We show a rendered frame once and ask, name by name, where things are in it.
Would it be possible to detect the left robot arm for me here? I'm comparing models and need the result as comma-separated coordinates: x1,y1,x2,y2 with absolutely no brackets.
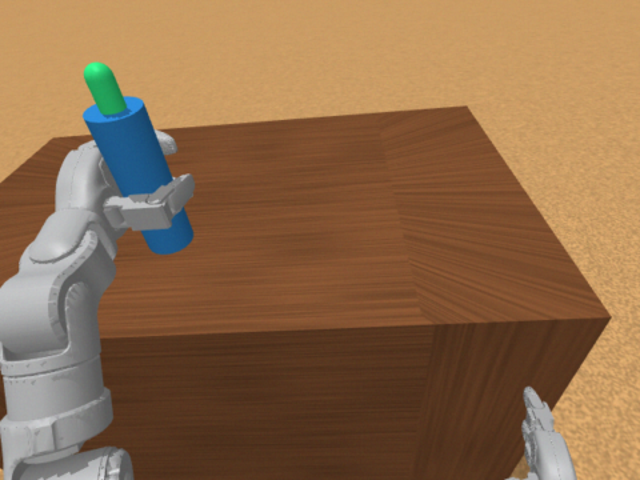
0,209,134,480

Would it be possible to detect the left robot hand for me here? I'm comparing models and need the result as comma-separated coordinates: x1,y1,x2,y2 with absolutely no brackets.
55,129,195,240

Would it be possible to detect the bottle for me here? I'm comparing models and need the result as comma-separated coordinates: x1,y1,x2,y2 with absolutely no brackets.
83,62,194,255

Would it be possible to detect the right robot hand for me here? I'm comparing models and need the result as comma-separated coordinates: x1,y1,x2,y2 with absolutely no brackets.
505,386,577,480

